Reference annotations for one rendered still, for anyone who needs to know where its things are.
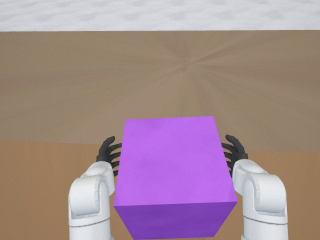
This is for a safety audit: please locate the right robot hand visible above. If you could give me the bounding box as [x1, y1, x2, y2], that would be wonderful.
[221, 134, 248, 178]

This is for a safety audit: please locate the robot left forearm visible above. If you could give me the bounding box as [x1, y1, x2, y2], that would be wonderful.
[68, 161, 115, 240]

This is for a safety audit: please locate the robot right forearm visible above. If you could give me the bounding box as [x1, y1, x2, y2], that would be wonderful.
[232, 159, 289, 240]

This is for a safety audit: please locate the carton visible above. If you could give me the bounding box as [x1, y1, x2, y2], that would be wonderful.
[113, 116, 238, 240]

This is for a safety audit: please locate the left robot hand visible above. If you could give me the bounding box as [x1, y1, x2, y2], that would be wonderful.
[96, 136, 122, 177]

